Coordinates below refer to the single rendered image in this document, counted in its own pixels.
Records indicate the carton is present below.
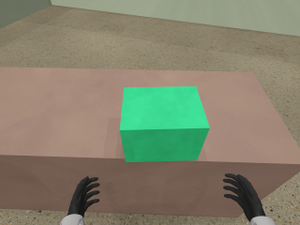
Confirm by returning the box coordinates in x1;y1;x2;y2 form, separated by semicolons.
120;86;210;162

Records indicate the robot left hand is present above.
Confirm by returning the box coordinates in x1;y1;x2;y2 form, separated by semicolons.
67;176;100;218

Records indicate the robot right hand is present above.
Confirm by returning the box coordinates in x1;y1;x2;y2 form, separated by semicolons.
223;173;266;222

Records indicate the left robot forearm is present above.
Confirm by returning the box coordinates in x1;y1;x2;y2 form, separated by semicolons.
60;214;85;225

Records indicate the pedestal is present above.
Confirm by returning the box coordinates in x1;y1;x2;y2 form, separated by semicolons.
0;67;300;218

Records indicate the right robot forearm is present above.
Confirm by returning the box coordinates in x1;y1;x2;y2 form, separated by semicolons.
249;216;276;225

